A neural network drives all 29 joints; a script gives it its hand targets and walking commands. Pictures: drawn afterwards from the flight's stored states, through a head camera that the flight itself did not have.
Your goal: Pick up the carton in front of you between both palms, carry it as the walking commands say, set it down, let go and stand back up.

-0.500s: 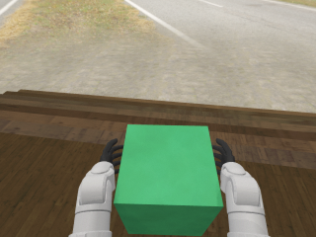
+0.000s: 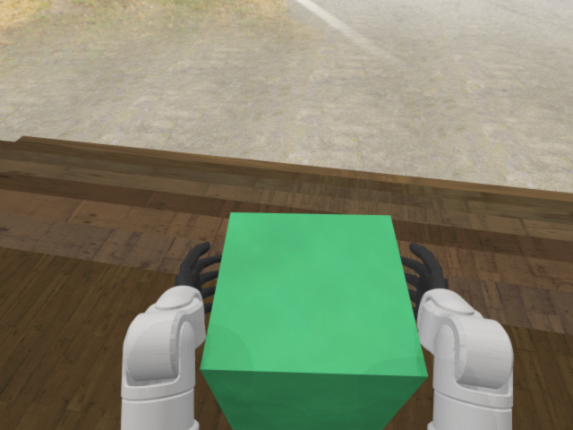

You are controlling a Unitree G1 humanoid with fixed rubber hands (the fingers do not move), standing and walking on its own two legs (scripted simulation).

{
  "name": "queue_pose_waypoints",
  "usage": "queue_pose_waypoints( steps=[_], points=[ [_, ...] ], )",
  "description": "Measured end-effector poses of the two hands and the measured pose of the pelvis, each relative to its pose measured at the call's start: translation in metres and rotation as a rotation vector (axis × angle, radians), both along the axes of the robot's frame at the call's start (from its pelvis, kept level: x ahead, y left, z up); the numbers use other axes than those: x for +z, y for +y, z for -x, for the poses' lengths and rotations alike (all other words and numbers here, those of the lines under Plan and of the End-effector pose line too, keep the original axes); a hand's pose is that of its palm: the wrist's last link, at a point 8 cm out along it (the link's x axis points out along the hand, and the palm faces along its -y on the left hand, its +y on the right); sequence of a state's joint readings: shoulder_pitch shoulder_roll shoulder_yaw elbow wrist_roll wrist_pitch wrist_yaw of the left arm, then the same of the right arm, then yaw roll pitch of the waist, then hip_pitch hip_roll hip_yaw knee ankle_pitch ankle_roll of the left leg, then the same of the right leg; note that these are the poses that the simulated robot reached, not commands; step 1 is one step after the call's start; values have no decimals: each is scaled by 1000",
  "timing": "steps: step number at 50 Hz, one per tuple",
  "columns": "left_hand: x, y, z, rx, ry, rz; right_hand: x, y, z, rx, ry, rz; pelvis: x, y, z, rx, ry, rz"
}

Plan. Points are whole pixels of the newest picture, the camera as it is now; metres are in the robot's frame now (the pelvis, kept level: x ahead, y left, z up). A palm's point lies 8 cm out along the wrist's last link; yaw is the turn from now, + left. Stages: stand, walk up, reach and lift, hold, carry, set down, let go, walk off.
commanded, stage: carry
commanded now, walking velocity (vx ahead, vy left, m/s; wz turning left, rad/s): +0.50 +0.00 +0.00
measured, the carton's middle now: (307, 328) +0.27 -0.01 +0.03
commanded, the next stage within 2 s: none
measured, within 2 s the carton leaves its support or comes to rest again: neither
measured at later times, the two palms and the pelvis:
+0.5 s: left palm (217, 142) +0.64 +0.16 +0.08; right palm (368, 150) +0.60 -0.14 +0.09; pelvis +0.32 +0.05 +0.00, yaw -4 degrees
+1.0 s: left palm (242, 66) +1.00 +0.14 +0.09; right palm (350, 63) +1.02 -0.16 +0.09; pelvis +0.64 -0.02 +0.00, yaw -1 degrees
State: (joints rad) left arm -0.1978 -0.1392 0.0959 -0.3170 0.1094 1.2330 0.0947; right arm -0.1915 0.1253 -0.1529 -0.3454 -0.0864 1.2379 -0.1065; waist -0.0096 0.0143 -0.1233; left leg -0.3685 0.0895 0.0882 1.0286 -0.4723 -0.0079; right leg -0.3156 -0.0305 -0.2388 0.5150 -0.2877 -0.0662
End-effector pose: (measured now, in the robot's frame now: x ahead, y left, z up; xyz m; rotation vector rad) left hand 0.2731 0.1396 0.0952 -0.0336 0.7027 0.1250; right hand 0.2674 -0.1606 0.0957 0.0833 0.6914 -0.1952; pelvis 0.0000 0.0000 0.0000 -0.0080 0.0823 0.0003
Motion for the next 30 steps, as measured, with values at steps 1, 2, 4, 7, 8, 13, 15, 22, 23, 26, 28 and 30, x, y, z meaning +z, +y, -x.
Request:
queue_pose_waypoints(
  steps=[1,2,4,7,8,13,15,22,23,26,28,30],
  points=[
    [1,2,-9,15,12,2,1,2,-14,10,12,-5,3,-2,-11,0,3,-6],
    [2,4,-19,30,20,4,3,4,-27,18,19,-11,6,-3,-23,-2,5,-12],
    [5,9,-40,55,24,7,6,9,-55,43,23,-8,11,-4,-47,-7,9,-24],
    [8,15,-78,71,13,4,7,16,-97,64,12,0,13,-1,-86,-15,9,-36],
    [7,17,-92,70,10,3,6,18,-111,66,8,1,12,1,-100,-17,8,-37],
    [-9,26,-171,40,-7,8,-10,26,-181,44,-8,16,-5,17,-177,-31,-16,-32],
    [-18,30,-209,14,-28,14,-17,29,-211,17,-28,20,-18,26,-209,-52,-36,-25],
    [-24,22,-321,-87,46,22,-20,24,-292,-78,47,34,-4,43,-286,-80,-23,-4],
    [-20,20,-336,-96,42,22,-16,23,-305,-83,44,38,-1,44,-297,-80,-19,1],
    [-8,17,-383,-110,15,12,-2,19,-351,-77,20,51,5,45,-331,-74,-11,12],
    [1,17,-414,-109,-5,0,7,18,-386,-61,1,59,8,44,-355,-70,-8,15],
    [10,17,-445,-103,-25,-12,16,18,-422,-40,-18,66,8,41,-380,-64,-6,15]
  ],
)
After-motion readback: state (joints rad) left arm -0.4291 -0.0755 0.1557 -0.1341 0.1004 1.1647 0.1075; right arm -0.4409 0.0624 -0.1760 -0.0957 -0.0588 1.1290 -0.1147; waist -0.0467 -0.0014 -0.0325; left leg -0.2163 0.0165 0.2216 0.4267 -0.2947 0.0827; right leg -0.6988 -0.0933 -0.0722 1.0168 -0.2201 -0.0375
